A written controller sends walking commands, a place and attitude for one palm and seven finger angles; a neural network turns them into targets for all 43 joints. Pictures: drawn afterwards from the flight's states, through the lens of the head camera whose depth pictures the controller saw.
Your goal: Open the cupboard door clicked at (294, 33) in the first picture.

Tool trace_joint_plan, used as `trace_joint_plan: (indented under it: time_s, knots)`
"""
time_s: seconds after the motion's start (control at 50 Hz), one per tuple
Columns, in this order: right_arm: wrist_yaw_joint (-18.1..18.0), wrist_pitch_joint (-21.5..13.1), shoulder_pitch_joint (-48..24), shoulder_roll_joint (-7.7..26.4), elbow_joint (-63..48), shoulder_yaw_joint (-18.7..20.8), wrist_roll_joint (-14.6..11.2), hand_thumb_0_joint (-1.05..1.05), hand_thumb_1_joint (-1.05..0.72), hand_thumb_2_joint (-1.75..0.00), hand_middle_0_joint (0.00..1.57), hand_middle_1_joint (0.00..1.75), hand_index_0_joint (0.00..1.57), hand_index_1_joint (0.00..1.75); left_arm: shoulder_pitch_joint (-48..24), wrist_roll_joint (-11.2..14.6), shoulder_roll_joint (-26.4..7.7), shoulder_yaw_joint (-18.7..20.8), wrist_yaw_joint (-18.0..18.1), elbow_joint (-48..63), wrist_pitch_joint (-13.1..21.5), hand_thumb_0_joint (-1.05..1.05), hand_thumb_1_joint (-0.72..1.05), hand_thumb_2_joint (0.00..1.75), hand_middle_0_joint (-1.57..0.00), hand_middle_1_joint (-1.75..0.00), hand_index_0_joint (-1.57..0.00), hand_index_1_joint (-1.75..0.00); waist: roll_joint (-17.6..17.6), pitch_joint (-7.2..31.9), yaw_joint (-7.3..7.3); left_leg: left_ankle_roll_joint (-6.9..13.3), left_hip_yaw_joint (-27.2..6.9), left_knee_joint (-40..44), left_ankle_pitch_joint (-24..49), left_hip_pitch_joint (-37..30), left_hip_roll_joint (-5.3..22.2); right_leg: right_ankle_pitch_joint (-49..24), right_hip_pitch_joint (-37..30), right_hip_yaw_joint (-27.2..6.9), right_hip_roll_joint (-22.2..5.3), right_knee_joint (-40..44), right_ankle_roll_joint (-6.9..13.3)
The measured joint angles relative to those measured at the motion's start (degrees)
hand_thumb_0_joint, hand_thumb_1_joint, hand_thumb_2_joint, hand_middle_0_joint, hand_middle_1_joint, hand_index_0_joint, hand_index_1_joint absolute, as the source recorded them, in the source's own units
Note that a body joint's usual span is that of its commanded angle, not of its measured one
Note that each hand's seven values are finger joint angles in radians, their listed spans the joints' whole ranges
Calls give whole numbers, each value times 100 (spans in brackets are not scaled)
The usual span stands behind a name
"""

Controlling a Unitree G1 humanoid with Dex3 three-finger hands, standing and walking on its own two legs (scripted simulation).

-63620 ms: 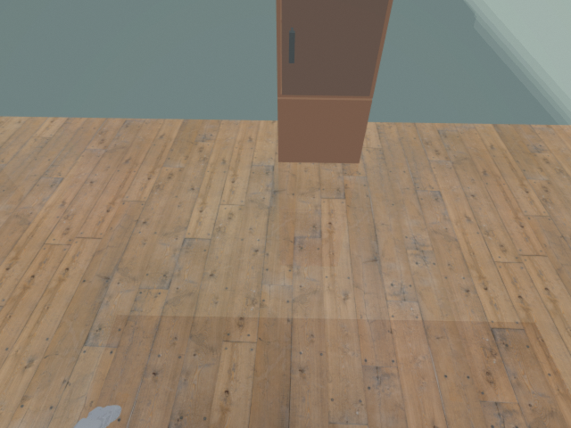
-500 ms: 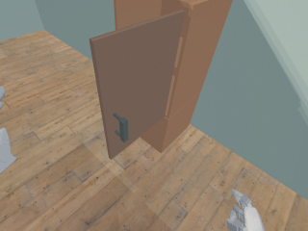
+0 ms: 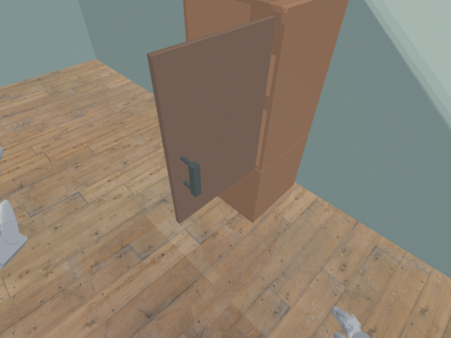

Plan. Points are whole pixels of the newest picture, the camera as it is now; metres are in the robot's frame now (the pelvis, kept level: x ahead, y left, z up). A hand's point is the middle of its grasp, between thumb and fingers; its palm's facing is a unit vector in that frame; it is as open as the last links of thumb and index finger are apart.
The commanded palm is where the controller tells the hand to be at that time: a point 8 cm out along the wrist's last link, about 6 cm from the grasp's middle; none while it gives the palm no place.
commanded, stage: stop stepping back and stand still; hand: left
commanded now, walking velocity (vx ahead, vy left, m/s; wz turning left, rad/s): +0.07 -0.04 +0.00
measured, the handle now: (190, 175) +0.58 +0.12 -0.10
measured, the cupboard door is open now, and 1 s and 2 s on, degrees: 89 89 89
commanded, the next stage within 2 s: let the arm hang, fingers relaxed in 0.04 s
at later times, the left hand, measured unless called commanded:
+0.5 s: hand out of the picture +0.05 +0.16 -0.16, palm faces +0.11 -0.98 -0.18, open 6.9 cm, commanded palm none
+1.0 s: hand out of the picture +0.02 +0.22 -0.15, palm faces +0.08 -0.95 -0.29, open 7.4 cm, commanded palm none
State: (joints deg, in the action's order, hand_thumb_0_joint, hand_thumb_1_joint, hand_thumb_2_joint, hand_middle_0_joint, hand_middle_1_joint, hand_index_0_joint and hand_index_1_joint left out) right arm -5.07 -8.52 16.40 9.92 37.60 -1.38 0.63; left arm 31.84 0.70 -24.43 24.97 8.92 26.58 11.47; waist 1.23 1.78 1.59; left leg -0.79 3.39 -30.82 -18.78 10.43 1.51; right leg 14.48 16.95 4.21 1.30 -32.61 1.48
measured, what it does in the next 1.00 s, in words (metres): stands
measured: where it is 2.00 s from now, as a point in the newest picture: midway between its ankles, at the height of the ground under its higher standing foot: outside the picture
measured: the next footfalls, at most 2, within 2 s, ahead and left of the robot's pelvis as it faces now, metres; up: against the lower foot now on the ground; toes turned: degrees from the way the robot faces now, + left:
none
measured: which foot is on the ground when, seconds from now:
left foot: down 0.00-1.00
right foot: down 0.00-1.00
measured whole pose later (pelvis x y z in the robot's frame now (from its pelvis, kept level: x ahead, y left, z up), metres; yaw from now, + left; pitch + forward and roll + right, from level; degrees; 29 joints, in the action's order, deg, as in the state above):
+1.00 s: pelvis -0.01 +0.00 +0.01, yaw +3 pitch -2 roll +0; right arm -1.4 0.7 16.5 13.0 65.1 0.4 1.7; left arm 11.1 -0.4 -13.2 1.8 1.0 -64.6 0.2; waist -2.0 -2.0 0.3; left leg 0.3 0.1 -21.7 -13.1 7.0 -0.5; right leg 7.7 11.6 3.5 2.8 -20.6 4.1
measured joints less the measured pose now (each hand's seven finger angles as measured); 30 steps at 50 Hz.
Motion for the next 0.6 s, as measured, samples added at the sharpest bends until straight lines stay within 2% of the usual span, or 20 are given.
trace_joint_plan:
  time_s: [0.08, 0.14, 0.16, 0.18, 0.22, 0.24, 0.3, 0.34, 0.4, 0.44, 0.48, 0.5, 0.54, 0.6]
  knots:
    - [67, 42, -79, 10, 35, -33, -25, 2, -90, -90, 20, 30, 20, 30, 13, 38, 23, -26, -29, -26, 51, 2, 88, 90, -21, -30, -21, -30, -207, -18, -80, -2, -39, -220, -157, 60, 113, 0, -50, 55, 118, 26, 303]
    - [116, 129, -168, 115, 89, 26, -51, 2, -90, -90, 20, 30, 20, 30, -104, 51, 174, -157, -30, -155, 69, 2, 88, 90, -21, -30, -21, -30, -317, -13, -130, 123, -149, -584, -399, 292, 67, 25, -2, 99, 145, 31, 334]
    - [226, 92, -198, 177, 200, 112, -19, 2, -90, -90, 20, 30, 20, 30, -297, -60, 191, -313, -108, -452, 93, 1, 88, 90, -21, -30, -21, -30, -351, 11, -136, 149, -168, -833, -421, 472, 32, 18, 44, 154, 106, 27, 325]
    - [342, 146, -238, 272, 325, 192, 2, 1, -90, -90, 20, 30, 20, 30, -592, -154, 222, -551, -259, -944, -9, 1, 89, 90, -21, -30, -20, -30, -396, 41, -157, 163, -177, -969, -462, 618, -7, 34, 114, 218, 44, -32, 311]
    - [484, 375, -324, 484, 520, 268, 34, 1, -90, -90, 20, 30, 20, 30, -1112, -224, 410, -1023, -525, -2117, -470, 1, 89, 90, -21, -30, -20, -30, -522, 82, -157, 200, -245, -722, -34, 670, -44, 161, 297, 316, -58, -317, 260]
    - [517, 484, -372, 548, 609, 282, 69, 1, -90, -90, 20, 30, 20, 30, -1299, -225, 543, -1211, -614, -2754, -706, 1, 89, 90, -21, -30, -20, -30, -527, 105, -137, 157, -244, -712, -120, 707, -103, 272, 447, 311, -136, -551, 222]
    - [519, 719, -471, 538, 785, 216, 201, 1, -90, -90, 20, 30, 20, 30, -1615, -227, 916, -1695, -755, -4570, -1299, 1, 90, 90, -20, -30, -19, -30, -306, 2, -36, 138, -110, -813, -260, 773, -317, 758, 726, -109, -208, -1129, 23]
    - [493, 782, -476, 480, 884, 157, 238, 1, -90, -90, 20, 30, 20, 30, -1697, -250, 1185, -2019, -831, -5554, -1463, 1, 90, 90, -20, -30, -19, -30, -194, -193, 14, 103, -99, -768, -233, 694, -333, 470, 663, -183, -174, -1074, 131]
    - [464, 889, -450, 375, 1108, 135, 153, 1, -90, -90, 20, 30, 20, 30, -1595, -250, 1557, -2470, -917, -6607, -1431, 2, 91, 90, -20, -30, -19, -30, -83, -459, 34, 69, -209, -635, -229, 555, -243, 384, 435, -110, -54, -762, 322]
    - [421, 961, -366, 299, 1276, 162, 105, 1, -90, -90, 20, 30, 20, 30, -1576, -118, 1690, -2379, -817, -6982, -1256, -1, 95, 90, -21, -30, -20, -30, -9, -574, -7, 109, -389, -669, -499, 526, -209, 235, 275, 13, 25, -453, 378]
    - [386, 1022, -288, 254, 1485, 187, 79, 1, -90, -90, 20, 30, 20, 30, -1665, -149, 1574, -2350, -787, -7251, -1155, -4, 99, 90, -21, -30, -20, -30, 27, -644, -94, 145, -481, -562, -471, 434, -168, 51, 128, 128, 108, -134, 413]
    - [375, 1041, -258, 245, 1582, 204, 79, 1, -90, -90, 20, 30, 20, 30, -1699, -167, 1509, -2344, -790, -7395, -1142, -4, 99, 90, -21, -30, -20, -30, 22, -654, -114, 161, -510, -389, -237, 347, -143, -29, 69, 172, 152, -1, 419]
    - [354, 1053, -226, 220, 1785, 226, 85, 1, -90, -90, 20, 30, 20, 30, -1770, -160, 1369, -2333, -783, -7722, -1162, -4, 98, 90, -21, -30, -20, -30, 52, -676, -138, 55, -552, -133, 207, 216, -115, -158, -69, 193, 191, 218, 416]
    - [355, 1068, -150, 238, 2037, 225, 110, 1, -91, -90, 20, 30, 20, 30, -1824, -153, 1238, -2329, -787, -8175, -1243, -3, 96, 90, -21, -30, -20, -30, -2, -574, -162, -28, -532, 155, 240, 54, -80, -377, -277, 161, 234, 639, 371]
